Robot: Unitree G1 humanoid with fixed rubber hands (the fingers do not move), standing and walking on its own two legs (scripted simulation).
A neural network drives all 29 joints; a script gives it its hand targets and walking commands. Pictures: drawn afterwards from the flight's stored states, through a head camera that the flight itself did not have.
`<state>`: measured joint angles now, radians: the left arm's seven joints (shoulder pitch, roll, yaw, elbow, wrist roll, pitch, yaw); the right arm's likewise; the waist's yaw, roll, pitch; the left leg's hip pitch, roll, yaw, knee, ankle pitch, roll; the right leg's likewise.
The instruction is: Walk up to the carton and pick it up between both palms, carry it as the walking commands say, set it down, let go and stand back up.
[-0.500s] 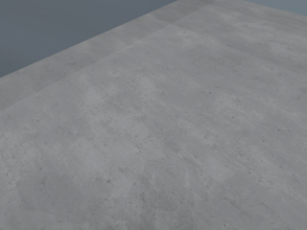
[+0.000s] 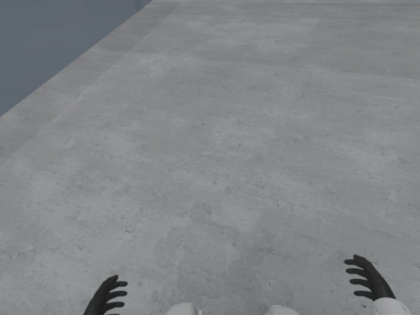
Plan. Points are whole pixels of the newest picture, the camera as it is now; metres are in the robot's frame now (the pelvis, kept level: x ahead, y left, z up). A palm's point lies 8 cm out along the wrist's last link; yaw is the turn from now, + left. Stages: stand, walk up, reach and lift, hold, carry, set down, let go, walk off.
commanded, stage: walk up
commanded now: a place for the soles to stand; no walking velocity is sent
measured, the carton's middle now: out of the picture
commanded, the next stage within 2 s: none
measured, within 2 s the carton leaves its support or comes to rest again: neither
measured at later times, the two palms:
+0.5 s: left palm (187, 224) +0.31 +0.11 -0.06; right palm out of the picture -0.02 -0.34 -0.05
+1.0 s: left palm (289, 218) +0.33 -0.13 -0.08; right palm out of the picture -0.01 -0.51 -0.08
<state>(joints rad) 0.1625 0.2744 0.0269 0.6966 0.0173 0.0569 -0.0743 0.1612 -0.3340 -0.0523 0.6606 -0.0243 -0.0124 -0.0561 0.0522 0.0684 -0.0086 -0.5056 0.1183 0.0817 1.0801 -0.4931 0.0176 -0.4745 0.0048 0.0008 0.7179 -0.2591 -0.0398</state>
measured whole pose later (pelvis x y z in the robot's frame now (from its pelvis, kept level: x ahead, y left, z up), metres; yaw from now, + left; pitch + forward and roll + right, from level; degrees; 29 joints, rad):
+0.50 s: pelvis +0.03 -0.05 +0.03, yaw -28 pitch -1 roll +0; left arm 0.09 0.35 0.08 0.72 0.02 0.08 -0.15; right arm 0.30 -0.26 -0.03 0.75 -0.06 -0.09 -0.06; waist -0.02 -0.07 -0.03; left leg -0.16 0.21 0.40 0.46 -0.24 -0.02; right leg -0.69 -0.18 0.03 1.14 -0.15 0.10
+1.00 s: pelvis +0.09 -0.25 +0.02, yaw -57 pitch +1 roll +1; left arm 0.33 0.25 0.06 0.76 0.04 0.04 -0.10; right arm 0.21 -0.25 0.00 0.66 -0.05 -0.05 -0.02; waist 0.11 0.04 -0.02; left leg -0.59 0.03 0.06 0.81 -0.29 0.05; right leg -0.28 0.13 0.17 0.59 -0.31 -0.08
